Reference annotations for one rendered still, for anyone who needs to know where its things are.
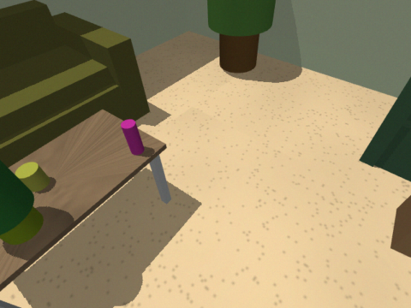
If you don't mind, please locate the coffee table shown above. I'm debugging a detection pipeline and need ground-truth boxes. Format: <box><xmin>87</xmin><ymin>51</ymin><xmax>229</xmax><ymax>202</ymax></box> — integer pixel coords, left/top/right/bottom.
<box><xmin>0</xmin><ymin>109</ymin><xmax>171</xmax><ymax>308</ymax></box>

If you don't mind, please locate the potted plant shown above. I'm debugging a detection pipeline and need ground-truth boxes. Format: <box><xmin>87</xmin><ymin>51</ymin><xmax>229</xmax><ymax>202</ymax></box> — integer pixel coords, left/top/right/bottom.
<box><xmin>0</xmin><ymin>160</ymin><xmax>44</xmax><ymax>245</ymax></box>
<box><xmin>207</xmin><ymin>0</ymin><xmax>275</xmax><ymax>73</ymax></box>

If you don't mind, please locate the sofa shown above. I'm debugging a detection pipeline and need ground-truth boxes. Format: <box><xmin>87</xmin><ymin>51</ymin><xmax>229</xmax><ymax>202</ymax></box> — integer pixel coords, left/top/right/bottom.
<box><xmin>0</xmin><ymin>0</ymin><xmax>150</xmax><ymax>167</ymax></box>

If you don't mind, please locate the armchair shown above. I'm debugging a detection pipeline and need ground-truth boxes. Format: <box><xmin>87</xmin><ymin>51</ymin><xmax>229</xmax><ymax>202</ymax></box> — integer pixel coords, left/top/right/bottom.
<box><xmin>359</xmin><ymin>77</ymin><xmax>411</xmax><ymax>182</ymax></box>

